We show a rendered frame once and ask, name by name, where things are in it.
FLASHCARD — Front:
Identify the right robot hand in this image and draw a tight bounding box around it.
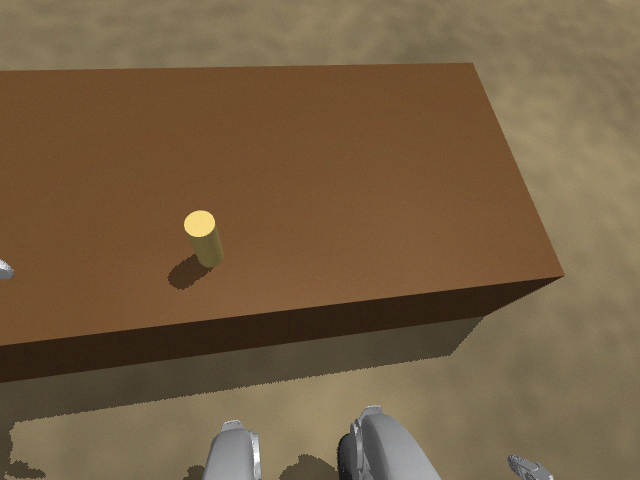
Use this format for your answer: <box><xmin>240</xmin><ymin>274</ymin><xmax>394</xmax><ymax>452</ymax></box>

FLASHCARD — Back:
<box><xmin>508</xmin><ymin>455</ymin><xmax>554</xmax><ymax>480</ymax></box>

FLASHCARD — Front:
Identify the can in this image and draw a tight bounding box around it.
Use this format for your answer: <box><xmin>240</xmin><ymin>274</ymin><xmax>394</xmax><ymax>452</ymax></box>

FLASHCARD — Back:
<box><xmin>184</xmin><ymin>210</ymin><xmax>224</xmax><ymax>268</ymax></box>

